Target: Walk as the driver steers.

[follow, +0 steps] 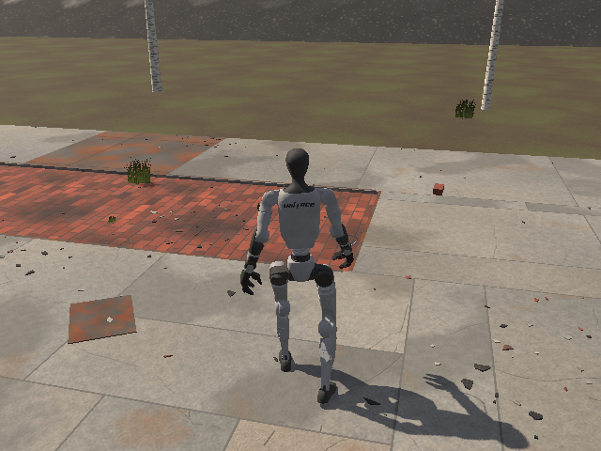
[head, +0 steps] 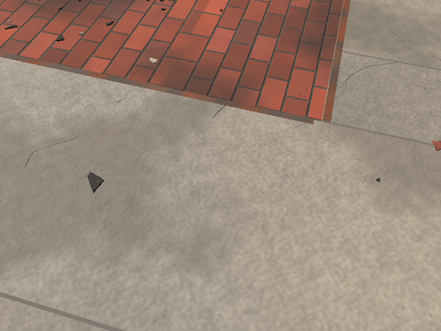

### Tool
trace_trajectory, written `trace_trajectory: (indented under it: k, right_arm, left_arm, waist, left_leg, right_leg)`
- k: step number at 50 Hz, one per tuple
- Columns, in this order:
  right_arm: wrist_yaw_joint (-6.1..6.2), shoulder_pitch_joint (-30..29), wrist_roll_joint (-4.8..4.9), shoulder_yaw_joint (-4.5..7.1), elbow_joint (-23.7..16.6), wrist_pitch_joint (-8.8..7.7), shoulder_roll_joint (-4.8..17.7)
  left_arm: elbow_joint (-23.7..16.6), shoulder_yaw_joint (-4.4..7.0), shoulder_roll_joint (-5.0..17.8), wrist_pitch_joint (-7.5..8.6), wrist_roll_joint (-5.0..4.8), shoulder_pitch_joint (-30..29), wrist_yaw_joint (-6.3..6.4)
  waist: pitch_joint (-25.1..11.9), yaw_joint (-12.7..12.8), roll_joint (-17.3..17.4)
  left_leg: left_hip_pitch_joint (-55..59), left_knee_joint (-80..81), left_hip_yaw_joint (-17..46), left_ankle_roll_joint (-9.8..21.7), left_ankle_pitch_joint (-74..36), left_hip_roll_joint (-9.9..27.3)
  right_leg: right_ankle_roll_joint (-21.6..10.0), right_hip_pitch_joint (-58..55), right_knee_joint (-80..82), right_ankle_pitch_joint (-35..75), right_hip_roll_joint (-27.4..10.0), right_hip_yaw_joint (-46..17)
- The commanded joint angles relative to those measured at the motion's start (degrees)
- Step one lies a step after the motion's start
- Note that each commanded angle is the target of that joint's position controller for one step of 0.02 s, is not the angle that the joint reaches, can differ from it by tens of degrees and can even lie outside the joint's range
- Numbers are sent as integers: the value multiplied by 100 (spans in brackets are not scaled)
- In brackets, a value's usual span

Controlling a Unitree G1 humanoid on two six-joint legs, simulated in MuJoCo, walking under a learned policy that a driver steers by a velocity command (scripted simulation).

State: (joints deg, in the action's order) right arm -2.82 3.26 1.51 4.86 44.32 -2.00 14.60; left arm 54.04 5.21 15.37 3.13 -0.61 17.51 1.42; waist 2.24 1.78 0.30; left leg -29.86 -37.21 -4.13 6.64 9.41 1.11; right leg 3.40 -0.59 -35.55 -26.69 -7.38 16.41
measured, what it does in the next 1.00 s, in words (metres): walks ahead, turning right: right foot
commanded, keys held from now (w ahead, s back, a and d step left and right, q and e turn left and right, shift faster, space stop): w+q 0.10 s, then w+e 0.90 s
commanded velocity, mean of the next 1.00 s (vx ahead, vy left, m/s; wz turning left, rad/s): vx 0.50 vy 0.00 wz -0.21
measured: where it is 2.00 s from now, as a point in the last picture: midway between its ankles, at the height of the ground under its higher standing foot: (319, 169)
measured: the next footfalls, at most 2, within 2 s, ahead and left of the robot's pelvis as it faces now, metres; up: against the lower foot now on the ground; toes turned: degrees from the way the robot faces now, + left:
right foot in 0.54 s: +0.49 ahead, -0.11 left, +0.00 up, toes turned -4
left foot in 1.02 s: +0.79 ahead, +0.04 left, +0.00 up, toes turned -22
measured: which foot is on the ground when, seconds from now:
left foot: down 0.00-0.56, up 0.58-1.00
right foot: down 0.00-0.00, up 0.02-0.52, down 0.54-1.00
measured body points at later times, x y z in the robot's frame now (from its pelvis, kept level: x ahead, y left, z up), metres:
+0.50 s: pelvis +0.28 -0.01 +0.01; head +0.31 +0.00 +0.46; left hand +0.46 +0.24 -0.10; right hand +0.32 -0.29 -0.11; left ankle +0.11 +0.09 -0.71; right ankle +0.46 -0.12 -0.69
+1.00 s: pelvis +0.58 -0.03 +0.02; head +0.61 -0.04 +0.47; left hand +0.70 +0.24 -0.09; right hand +0.74 -0.32 -0.05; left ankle +0.76 +0.06 -0.70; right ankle +0.45 -0.11 -0.71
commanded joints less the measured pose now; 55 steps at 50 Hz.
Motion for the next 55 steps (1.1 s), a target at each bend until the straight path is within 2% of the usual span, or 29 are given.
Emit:
trace_trajectory:
  k: [1, 2, 3, 4, 5, 6, 8, 11, 16, 21, 24, 26, 27, 28, 29, 30, 31, 32, 33, 34, 37, 42, 47, 50, 51, 52, 53, 54, 55]
  right_arm:
    - [113, 2063, -25, 533, -18, -74, 1873]
    - [68, 2084, -67, 386, 29, -138, 1403]
    - [83, 1856, -56, 318, 39, -186, 1154]
    - [99, 1369, -38, 246, -79, -197, 924]
    - [121, 1006, -73, 181, -200, -199, 733]
    - [151, 832, -127, 128, -265, -202, 599]
    - [200, 909, -144, 120, -206, -256, 643]
    - [286, 1246, -145, 128, -19, -308, 770]
    - [326, 1406, -185, 91, 159, -354, 816]
    - [345, 1627, -172, 106, 419, -290, 843]
    - [408, 1441, -145, 141, 396, -189, 982]
    - [472, 1273, -133, 165, 323, -96, 1131]
    - [506, 1216, -128, 137, 267, -76, 1115]
    - [483, 1619, -235, 2, 77, -165, 728]
    - [362, 1796, -267, -175, 37, -366, 296]
    - [246, 1325, -56, -73, -74, -567, 776]
    - [206, 882, 75, -82, -225, -662, 845]
    - [229, 674, -13, -80, -275, -695, 797]
    - [276, 651, -144, -15, -273, -648, 875]
    - [290, 749, -190, 4, -288, -573, 848]
    - [353, 815, -248, -22, -356, -407, 663]
    - [328, -194, -220, -122, -668, -429, 414]
    - [204, -592, -111, -51, -878, -546, 664]
    - [201, 149, -110, 77, -721, -644, 897]
    - [242, 854, -211, 161, -636, -674, 1125]
    - [293, 1675, -327, 285, -554, -649, 1619]
    - [246, 1971, -198, 299, -366, -559, 1565]
    - [256, 1683, -133, 162, -495, -522, 1042]
    - [281, 1433, -155, 93, -542, -461, 836]
  left_arm:
    - [-847, -94, 292, 391, 45, -6, -60]
    - [-1037, -5, 692, 548, -211, -864, -126]
    - [-1057, -24, 648, 610, -232, -988, -138]
    - [-940, -3, 652, 611, -73, -930, -91]
    - [-890, 60, 735, 545, 30, -828, -65]
    - [-810, 76, 725, 444, 23, -643, -88]
    - [-706, 43, 536, 291, 43, -491, -113]
    - [-818, -15, 419, 193, 45, -962, -107]
    - [-947, -100, 328, 221, -47, -1603, -228]
    - [-1190, -156, 325, 248, -93, -2035, -414]
    - [-1275, -124, 433, 255, -65, -1813, -531]
    - [-1122, 49, 768, 202, -36, -894, -513]
    - [-946, 197, 1052, 178, -30, -38, -457]
    - [-902, 356, 1619, 141, 3, 705, -361]
    - [-932, 269, 1478, 164, -87, 633, -383]
    - [-939, 169, 1137, 151, -72, 601, -369]
    - [-1024, 117, 931, 147, -48, 325, -341]
    - [-1111, 77, 839, 151, -22, -41, -343]
    - [-1212, 17, 678, 162, 16, -310, -324]
    - [-1302, -6, 663, 152, 55, -448, -304]
    - [-1376, 47, 858, 162, 18, -423, -216]
    - [-1343, 108, 989, 74, -78, -22, -89]
    - [-1282, 108, 924, -49, -100, 340, -48]
    - [-1391, 88, 836, -89, -62, 139, -36]
    - [-1490, -10, 572, -61, -23, 49, -60]
    - [-1630, -120, 215, -13, -47, 548, -61]
    - [-1724, -159, 362, 28, -135, 879, -64]
    - [-1631, -31, 904, 12, -169, 581, -69]
    - [-1713, 8, 1004, -28, -119, 73, -77]
  waist:
    - [-2304, -626, 1307]
    - [-1800, -917, 664]
    - [-1250, -771, 544]
    - [-902, -499, 163]
    - [-730, -254, 203]
    - [-712, -99, 243]
    - [-660, -30, 229]
    - [-364, -200, 253]
    - [-17, -511, 339]
    - [302, -681, 245]
    - [56, -448, 410]
    - [-594, 64, 556]
    - [-1046, 506, 355]
    - [-1825, 504, -730]
    - [-2413, 235, -1522]
    - [-2115, 492, -1023]
    - [-1421, 450, -597]
    - [-836, 203, -9]
    - [-624, 0, 68]
    - [-520, -164, -65]
    - [-388, -283, -242]
    - [-294, 117, -432]
    - [-322, 230, -578]
    - [-543, -245, -771]
    - [-1131, -600, -572]
    - [-2036, -639, 566]
    - [-2321, -535, 1961]
    - [-1542, -654, 1138]
    - [-939, -692, 639]
  left_leg:
    - [5202, 1855, 5229, 1934, 1048, 1870]
    - [5041, 2199, 4696, 1545, 826, 1758]
    - [4416, 2092, 3810, 1318, 384, 1563]
    - [3528, 2051, 3122, 1109, -119, 1297]
    - [2786, 2136, 2659, 1011, -625, 1110]
    - [2409, 2273, 2371, 957, -883, 1023]
    - [2084, 2464, 1893, 949, -1567, 948]
    - [2113, 2686, 1383, 825, -1940, 907]
    - [2374, 2983, 770, 479, -1192, 867]
    - [3405, 2785, 414, 371, -1591, 1245]
    - [3786, 2086, 152, 182, -3570, 1336]
    - [3747, 704, -89, -7, -5447, 1183]
    - [3050, -601, -261, -211, -5071, 956]
    - [1032, -2809, -332, -551, -2620, 367]
    - [-770, -4318, 557, -763, 2162, -705]
    - [-1410, -4578, 1227, -572, 2002, -286]
    - [-1559, -4279, 1111, -462, 1560, -8]
    - [-1384, -3678, 1018, -454, 1234, 218]
    - [-980, -3172, 993, -498, 1040, 398]
    - [-673, -2948, 986, -561, 963, 456]
    - [-500, -2094, 802, -848, 617, 467]
    - [-30, 79, 668, -1040, -1285, 72]
    - [182, 943, 870, -921, -1075, -140]
    - [1225, 1345, 773, -587, -665, -143]
    - [2477, 1182, 1200, -274, -615, 416]
    - [4594, 1205, 2990, 444, -142, 1704]
    - [5185, 1717, 4968, 949, 1163, 2451]
    - [4578, 1895, 4502, 731, 1920, 2248]
    - [3858, 1949, 3599, 488, 1635, 1986]
  right_leg:
    - [-103, 4208, -4438, -871, 883, -1620]
    - [-279, 4875, -4625, -446, 647, -2050]
    - [-433, 5024, -4275, 69, 390, -1992]
    - [-452, 4618, -3785, 492, 134, -2026]
    - [-427, 4097, -3356, 742, -28, -2053]
    - [-397, 3733, -3157, 918, -138, -2037]
    - [-285, 3535, -2765, 1241, -158, -1887]
    - [-168, 3945, -1927, 2121, -179, -1828]
    - [-336, 3926, -398, 3622, 34, -1704]
    - [-589, 4341, 240, 3234, 275, -1710]
    - [-842, 3876, 323, 2443, 564, -1387]
    - [-1073, 2583, 299, 2011, 1020, -1031]
    - [-1283, 1210, 518, 2319, 1048, -1261]
    - [-2052, -930, 505, 2243, -298, -3461]
    - [-2843, -2210, 1515, 1506, -1205, -6263]
    - [-2520, -2103, 1771, 913, -1044, -5911]
    - [-2276, -1353, 1820, 999, -853, -5102]
    - [-2145, -343, 1941, 1515, -642, -4535]
    - [-2060, 331, 2060, 2034, -465, -4143]
    - [-2074, 788, 2193, 2319, -337, -3994]
    - [-2105, 1430, 2374, 3006, -134, -3486]
    - [-1657, 1739, 2202, 2686, 345, -2985]
    - [-1519, 1009, 1571, 2184, 71, -3765]
    - [-1292, 916, 822, 2493, 167, -4022]
    - [-1093, 1356, -222, 2454, 446, -3714]
    - [-685, 2938, -2127, 1084, 1174, -2920]
    - [-537, 4290, -3380, -821, 1171, -2599]
    - [-488, 4732, -3910, -425, 806, -2725]
    - [-454, 4761, -4003, 56, 611, -2503]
